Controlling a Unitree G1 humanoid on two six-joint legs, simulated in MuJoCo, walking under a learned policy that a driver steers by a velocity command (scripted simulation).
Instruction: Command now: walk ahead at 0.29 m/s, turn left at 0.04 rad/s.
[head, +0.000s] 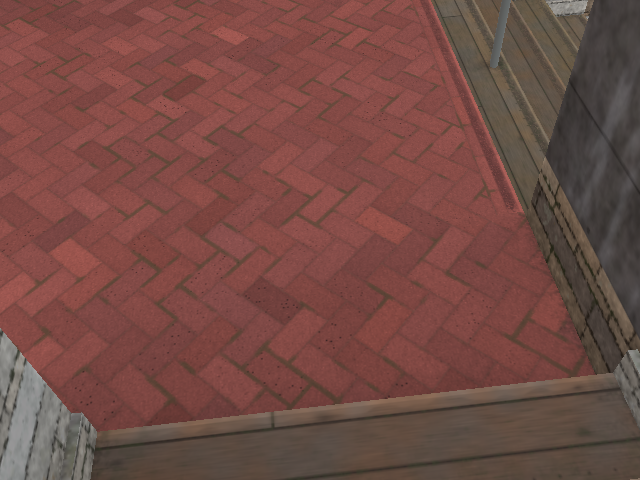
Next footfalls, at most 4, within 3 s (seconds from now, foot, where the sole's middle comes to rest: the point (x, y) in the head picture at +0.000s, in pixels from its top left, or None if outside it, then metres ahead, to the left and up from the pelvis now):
0.36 left None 0.31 0.09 -0.92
1.18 right None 0.12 -0.25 -0.76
1.84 left None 0.34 -0.03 -0.92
2.34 right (380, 438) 0.70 -0.08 -1.07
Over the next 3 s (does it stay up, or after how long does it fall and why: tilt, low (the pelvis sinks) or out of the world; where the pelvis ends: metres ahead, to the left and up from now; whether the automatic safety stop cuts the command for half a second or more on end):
stays up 0.91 0.11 -0.44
